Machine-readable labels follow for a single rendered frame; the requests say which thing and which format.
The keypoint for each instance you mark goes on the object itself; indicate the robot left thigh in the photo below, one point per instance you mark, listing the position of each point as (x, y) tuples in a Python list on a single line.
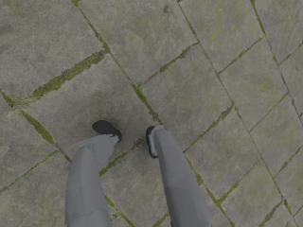
[(85, 202)]

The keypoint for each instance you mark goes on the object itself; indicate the robot right thigh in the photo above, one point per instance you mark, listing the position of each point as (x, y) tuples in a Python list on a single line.
[(184, 197)]

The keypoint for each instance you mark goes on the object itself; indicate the robot thigh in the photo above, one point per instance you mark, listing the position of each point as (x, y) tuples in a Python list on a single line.
[(184, 197), (85, 202)]

